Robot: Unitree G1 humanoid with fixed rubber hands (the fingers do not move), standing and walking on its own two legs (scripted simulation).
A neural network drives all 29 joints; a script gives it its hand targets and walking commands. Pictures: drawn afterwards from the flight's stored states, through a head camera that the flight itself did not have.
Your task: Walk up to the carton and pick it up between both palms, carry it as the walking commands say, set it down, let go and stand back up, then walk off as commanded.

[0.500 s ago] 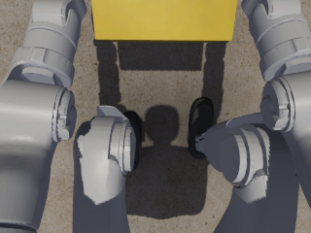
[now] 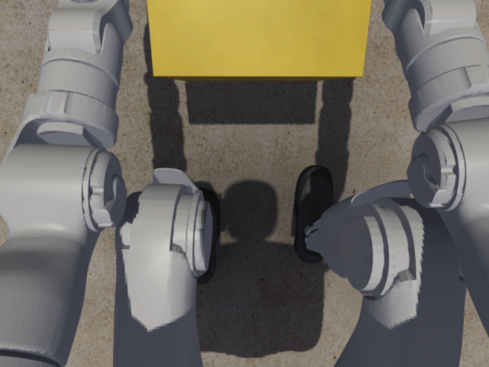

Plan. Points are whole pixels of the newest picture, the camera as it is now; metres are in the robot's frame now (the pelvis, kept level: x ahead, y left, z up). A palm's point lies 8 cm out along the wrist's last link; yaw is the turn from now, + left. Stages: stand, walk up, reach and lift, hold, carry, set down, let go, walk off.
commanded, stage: reach and lift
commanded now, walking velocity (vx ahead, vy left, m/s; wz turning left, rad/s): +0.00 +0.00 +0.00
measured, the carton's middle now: out of the picture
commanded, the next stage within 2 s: none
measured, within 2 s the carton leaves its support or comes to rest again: leaves its support in 0.14 s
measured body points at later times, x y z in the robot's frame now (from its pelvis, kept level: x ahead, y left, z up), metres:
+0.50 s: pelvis -0.01 -0.01 +0.03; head +0.34 -0.01 +0.31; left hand +0.56 +0.17 -0.09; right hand +0.56 -0.16 -0.11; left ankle +0.09 +0.10 -0.31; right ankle +0.13 -0.13 -0.31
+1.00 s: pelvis +0.00 +0.00 +0.07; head +0.34 +0.00 +0.38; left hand +0.55 +0.16 -0.04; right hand +0.55 -0.16 -0.04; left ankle +0.09 +0.11 -0.31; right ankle +0.13 -0.13 -0.31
